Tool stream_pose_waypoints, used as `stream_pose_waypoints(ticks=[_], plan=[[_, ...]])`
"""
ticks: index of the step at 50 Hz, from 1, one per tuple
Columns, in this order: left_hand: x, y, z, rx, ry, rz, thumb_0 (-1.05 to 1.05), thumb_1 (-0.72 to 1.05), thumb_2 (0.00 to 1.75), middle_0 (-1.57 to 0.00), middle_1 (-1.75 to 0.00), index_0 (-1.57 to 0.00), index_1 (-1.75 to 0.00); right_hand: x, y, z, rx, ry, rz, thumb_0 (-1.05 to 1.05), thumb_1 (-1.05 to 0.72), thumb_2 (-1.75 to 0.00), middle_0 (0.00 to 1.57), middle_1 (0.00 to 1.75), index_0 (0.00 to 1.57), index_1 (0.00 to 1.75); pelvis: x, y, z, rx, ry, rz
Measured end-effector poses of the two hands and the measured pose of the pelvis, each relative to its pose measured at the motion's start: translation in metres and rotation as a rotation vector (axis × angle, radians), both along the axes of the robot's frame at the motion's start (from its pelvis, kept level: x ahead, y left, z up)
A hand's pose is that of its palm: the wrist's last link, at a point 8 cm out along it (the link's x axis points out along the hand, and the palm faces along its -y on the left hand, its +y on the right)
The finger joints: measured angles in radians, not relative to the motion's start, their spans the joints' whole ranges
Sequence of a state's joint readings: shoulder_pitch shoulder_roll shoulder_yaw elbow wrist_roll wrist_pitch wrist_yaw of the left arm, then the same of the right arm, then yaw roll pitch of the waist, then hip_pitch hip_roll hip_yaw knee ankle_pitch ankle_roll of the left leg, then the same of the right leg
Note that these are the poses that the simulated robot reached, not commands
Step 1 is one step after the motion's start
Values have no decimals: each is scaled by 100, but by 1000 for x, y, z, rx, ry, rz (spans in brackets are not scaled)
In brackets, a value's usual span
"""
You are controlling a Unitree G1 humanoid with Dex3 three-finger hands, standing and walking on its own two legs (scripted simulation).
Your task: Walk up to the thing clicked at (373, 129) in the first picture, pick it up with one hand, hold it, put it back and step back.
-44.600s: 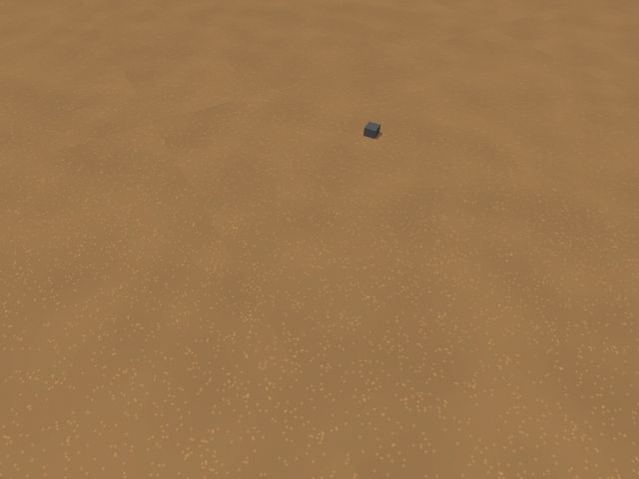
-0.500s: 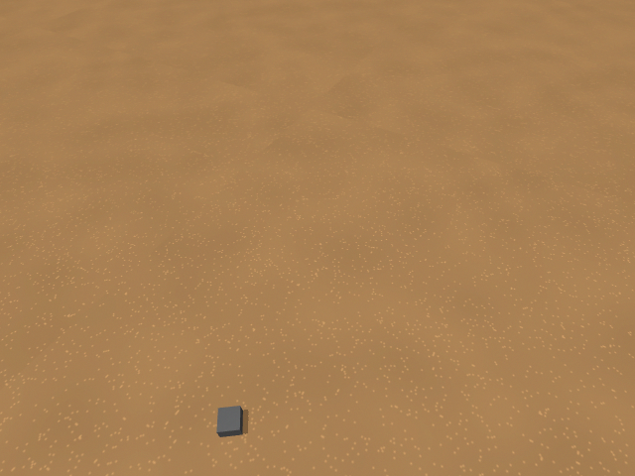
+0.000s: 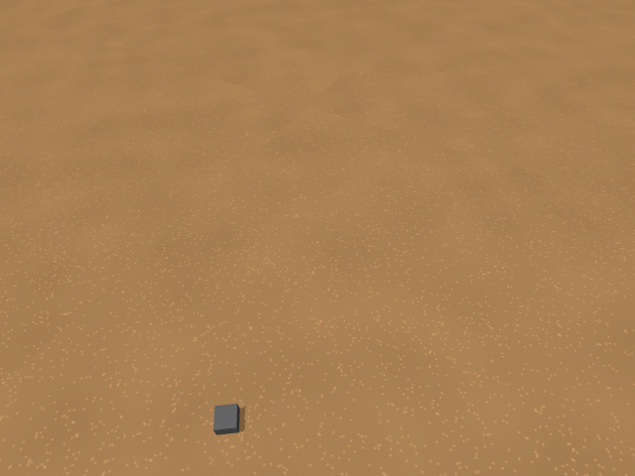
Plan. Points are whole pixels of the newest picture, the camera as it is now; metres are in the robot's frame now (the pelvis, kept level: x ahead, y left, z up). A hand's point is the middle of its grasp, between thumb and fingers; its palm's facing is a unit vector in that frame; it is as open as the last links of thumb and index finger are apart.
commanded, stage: stand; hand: left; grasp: from above
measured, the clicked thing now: (227, 419) +0.42 +0.29 -0.76
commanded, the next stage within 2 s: step back in 0.06 s
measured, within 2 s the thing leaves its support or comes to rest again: neither
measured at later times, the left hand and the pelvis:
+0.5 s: hand out of the picture +0.09 +0.33 -0.18, palm faces -0.01 -0.94 -0.34, open 7.4 cm; pelvis -0.06 +0.07 -0.02, yaw +2 degrees
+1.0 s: hand out of the picture -0.05 +0.35 -0.16, palm faces -0.04 -0.92 -0.40, open 7.4 cm; pelvis -0.16 +0.09 -0.02, yaw -3 degrees
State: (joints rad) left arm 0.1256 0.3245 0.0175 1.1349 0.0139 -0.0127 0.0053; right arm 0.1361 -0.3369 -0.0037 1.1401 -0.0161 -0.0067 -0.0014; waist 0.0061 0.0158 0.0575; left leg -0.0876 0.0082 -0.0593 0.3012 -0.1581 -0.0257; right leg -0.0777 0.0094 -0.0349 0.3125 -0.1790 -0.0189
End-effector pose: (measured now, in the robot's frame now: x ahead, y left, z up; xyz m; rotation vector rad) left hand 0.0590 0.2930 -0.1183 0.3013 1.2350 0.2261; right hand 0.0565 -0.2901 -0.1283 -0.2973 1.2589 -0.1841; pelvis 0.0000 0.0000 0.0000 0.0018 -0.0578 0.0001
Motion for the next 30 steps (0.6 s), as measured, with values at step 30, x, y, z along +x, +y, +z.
stream_pose_waypoints(ticks=[30], plan=[[-3,88,-24,-10,-75,-64,0,91,90,-20,-30,-20,-30,-70,65,18,-118,20,-1,0,-90,-90,21,30,20,30,-77,82,-12,-37,52,-9]])
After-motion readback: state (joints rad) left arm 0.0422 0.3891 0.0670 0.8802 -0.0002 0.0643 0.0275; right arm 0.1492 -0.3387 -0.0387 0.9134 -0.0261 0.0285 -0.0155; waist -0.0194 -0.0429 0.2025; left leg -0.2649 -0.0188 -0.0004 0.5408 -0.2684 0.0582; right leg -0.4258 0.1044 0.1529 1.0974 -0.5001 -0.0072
